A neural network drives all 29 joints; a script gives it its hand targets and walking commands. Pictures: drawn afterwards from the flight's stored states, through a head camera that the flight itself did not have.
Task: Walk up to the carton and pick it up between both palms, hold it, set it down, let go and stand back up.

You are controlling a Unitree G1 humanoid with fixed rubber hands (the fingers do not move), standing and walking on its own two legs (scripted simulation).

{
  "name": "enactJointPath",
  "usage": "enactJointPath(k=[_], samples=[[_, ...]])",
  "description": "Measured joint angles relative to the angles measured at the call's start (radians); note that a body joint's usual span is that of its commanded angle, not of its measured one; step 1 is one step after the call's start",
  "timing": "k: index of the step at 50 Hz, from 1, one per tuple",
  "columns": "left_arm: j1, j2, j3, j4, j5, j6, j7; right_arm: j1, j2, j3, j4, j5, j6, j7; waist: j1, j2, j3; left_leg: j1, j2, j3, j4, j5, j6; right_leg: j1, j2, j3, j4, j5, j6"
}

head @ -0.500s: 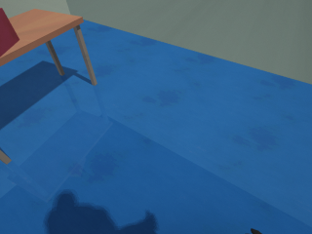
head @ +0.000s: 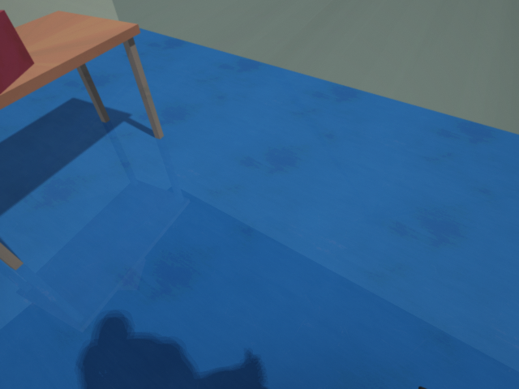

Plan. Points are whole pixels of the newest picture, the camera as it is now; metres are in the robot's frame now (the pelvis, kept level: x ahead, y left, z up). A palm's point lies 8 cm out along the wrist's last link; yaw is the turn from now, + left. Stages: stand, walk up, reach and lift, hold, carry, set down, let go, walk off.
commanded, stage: stand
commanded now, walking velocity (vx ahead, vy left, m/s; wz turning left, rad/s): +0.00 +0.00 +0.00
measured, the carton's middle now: out of the picture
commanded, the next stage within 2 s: walk up in 0.50 s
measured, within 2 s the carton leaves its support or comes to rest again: neither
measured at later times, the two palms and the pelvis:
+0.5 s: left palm out of the picture +0.06 +0.24 -0.12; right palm out of the picture +0.06 -0.25 -0.11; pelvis +0.00 +0.00 +0.00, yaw +0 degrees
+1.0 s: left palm out of the picture +0.01 +0.35 -0.14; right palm (411, 377) +0.17 -0.21 -0.10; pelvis +0.04 +0.06 -0.01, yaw +18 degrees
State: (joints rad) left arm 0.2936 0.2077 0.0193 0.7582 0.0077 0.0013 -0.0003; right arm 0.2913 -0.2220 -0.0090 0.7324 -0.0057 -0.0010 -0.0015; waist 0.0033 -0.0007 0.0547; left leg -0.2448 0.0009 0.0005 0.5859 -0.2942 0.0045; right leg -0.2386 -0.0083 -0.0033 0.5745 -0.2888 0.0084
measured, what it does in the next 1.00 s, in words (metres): lifts its left foot, turning left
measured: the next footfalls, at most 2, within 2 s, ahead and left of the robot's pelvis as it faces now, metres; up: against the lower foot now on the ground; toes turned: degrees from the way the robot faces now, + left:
left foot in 1.02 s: +0.10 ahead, +0.26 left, +0.00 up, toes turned +27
right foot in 1.40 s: +0.39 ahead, +0.06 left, +0.00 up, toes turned +22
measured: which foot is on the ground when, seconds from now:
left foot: down 0.00-0.74, up 0.76-1.00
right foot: down 0.00-1.00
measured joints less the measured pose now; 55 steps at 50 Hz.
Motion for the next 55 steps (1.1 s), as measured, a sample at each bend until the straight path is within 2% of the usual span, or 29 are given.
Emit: enactJointPath(k=[35, 38, 41, 43, 45, 48, 50, 51, 52, 53, 55], samples=[[0.008, 0.004, -0.010, 0.093, -0.005, 0.001, 0.008, 0.022, -0.009, 0.016, 0.082, 0.003, -0.004, -0.012, 0.000, 0.002, -0.005, 0.021, -0.003, -0.004, -0.048, 0.026, 0.000, 0.023, -0.003, -0.004, -0.048, 0.023, 0.001], [0.001, 0.009, 0.016, 0.071, 0.049, -0.011, 0.000, 0.062, -0.013, -0.009, 0.065, -0.019, 0.013, 0.023, -0.020, 0.006, -0.026, -0.064, -0.010, -0.033, 0.097, -0.105, 0.012, 0.011, -0.019, -0.063, -0.023, -0.013, -0.029], [-0.029, 0.019, 0.031, 0.068, 0.075, -0.047, 0.015, 0.095, -0.034, -0.032, 0.061, -0.062, 0.042, 0.060, -0.008, 0.008, -0.027, -0.195, 0.032, 0.013, 0.358, -0.133, -0.006, 0.030, -0.053, -0.139, -0.012, -0.035, -0.036], [-0.037, 0.027, 0.037, 0.077, 0.081, -0.068, 0.021, 0.103, -0.056, -0.050, 0.058, -0.064, 0.049, 0.080, 0.005, 0.015, -0.020, -0.242, 0.075, 0.022, 0.422, -0.122, -0.012, 0.063, -0.071, -0.177, -0.021, -0.051, -0.028], [-0.038, 0.044, 0.046, 0.089, 0.082, -0.074, 0.018, 0.103, -0.071, -0.067, 0.055, -0.053, 0.049, 0.096, 0.013, 0.011, -0.015, -0.258, 0.117, 0.021, 0.399, -0.120, -0.013, 0.102, -0.093, -0.211, -0.031, -0.064, -0.017], [-0.032, 0.081, 0.062, 0.106, 0.082, -0.071, 0.008, 0.096, -0.082, -0.082, 0.048, -0.033, 0.035, 0.109, 0.019, -0.013, -0.017, -0.233, 0.166, 0.025, 0.276, -0.108, 0.002, 0.156, -0.133, -0.255, -0.020, -0.104, -0.005], [-0.025, 0.105, 0.072, 0.117, 0.080, -0.060, 0.002, 0.097, -0.087, -0.088, 0.043, -0.022, 0.012, 0.105, 0.027, -0.036, -0.026, -0.183, 0.177, 0.054, 0.193, -0.069, 0.021, 0.173, -0.170, -0.271, 0.036, -0.164, -0.019], [-0.019, 0.115, 0.075, 0.121, 0.079, -0.051, -0.001, 0.100, -0.093, -0.091, 0.039, -0.019, -0.002, 0.099, 0.029, -0.048, -0.033, -0.158, 0.168, 0.068, 0.168, -0.037, 0.019, 0.168, -0.195, -0.269, 0.090, -0.213, -0.034], [-0.015, 0.129, 0.076, 0.125, 0.075, -0.041, -0.006, 0.096, -0.093, -0.093, 0.038, -0.016, -0.018, 0.086, 0.027, -0.074, -0.032, -0.157, 0.141, 0.081, 0.193, -0.004, 0.003, 0.147, -0.223, -0.237, 0.174, -0.275, -0.055], [-0.015, 0.140, 0.076, 0.126, 0.066, -0.026, -0.015, 0.091, -0.092, -0.090, 0.036, -0.017, -0.031, 0.071, 0.019, -0.096, -0.030, -0.170, 0.117, 0.088, 0.244, -0.029, -0.008, 0.100, -0.224, -0.177, 0.297, -0.317, -0.060], [-0.022, 0.158, 0.069, 0.113, 0.042, 0.000, -0.035, 0.079, -0.078, -0.070, 0.046, -0.015, -0.035, 0.043, 0.004, -0.125, -0.021, -0.173, 0.085, 0.093, 0.300, -0.095, -0.008, -0.014, -0.162, -0.057, 0.529, -0.330, -0.055]])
